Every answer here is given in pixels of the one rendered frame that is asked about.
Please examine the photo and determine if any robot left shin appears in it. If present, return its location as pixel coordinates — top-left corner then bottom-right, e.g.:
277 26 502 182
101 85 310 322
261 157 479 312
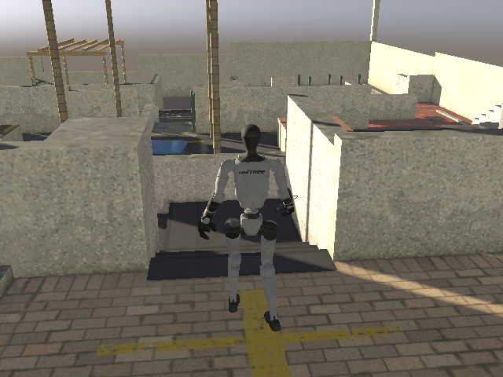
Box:
228 254 240 302

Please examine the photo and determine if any robot torso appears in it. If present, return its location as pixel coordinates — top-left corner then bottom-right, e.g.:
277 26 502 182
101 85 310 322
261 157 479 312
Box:
233 154 270 236

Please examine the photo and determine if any robot left forearm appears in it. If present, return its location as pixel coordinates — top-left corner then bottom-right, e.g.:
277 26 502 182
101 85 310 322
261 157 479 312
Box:
201 190 219 224

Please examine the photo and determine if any robot right hand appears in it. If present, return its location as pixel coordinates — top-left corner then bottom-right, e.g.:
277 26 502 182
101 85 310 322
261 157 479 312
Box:
276 204 294 216

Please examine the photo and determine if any robot left hand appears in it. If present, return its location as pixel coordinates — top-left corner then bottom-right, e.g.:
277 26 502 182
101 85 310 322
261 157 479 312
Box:
198 219 216 240

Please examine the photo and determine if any right robot upper arm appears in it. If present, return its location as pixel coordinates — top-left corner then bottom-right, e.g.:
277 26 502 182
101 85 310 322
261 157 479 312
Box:
267 158 290 199

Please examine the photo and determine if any left robot upper arm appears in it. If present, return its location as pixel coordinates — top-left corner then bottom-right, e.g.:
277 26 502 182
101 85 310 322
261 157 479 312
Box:
212 159 235 203

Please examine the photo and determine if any robot right forearm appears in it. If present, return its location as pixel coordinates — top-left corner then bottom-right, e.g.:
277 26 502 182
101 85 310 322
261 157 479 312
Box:
282 188 294 209

